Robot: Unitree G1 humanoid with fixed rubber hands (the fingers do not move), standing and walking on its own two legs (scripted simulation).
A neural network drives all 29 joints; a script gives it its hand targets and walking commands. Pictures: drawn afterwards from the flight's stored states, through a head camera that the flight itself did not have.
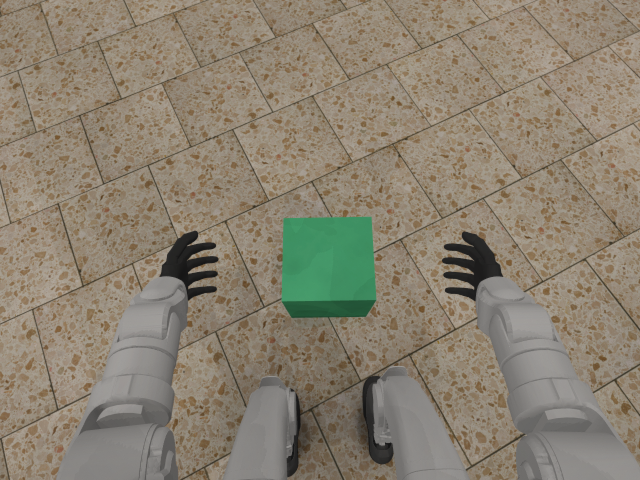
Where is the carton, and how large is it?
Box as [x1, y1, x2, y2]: [282, 217, 375, 317]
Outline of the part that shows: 283,218 282,302 291,317 365,316 375,301 371,217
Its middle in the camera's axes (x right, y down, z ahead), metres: +0.02 +0.07 +1.00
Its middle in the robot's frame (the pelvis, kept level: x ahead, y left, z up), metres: +0.50 +0.00 -0.56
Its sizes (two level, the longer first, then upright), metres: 0.210 0.200 0.250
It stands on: the floor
